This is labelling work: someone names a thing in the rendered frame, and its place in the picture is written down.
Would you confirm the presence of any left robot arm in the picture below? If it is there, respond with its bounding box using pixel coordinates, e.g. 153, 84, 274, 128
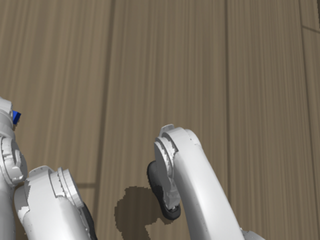
0, 96, 28, 240

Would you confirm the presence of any small box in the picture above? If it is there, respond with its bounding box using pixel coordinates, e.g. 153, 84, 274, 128
13, 110, 21, 125

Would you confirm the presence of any right robot foot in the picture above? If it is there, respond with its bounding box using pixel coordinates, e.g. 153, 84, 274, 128
147, 160, 181, 221

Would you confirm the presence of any left robot foot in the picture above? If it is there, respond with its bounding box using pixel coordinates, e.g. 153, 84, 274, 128
82, 202, 98, 240

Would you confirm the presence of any right robot hand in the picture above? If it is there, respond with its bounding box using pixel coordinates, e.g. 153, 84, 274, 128
240, 227, 265, 240

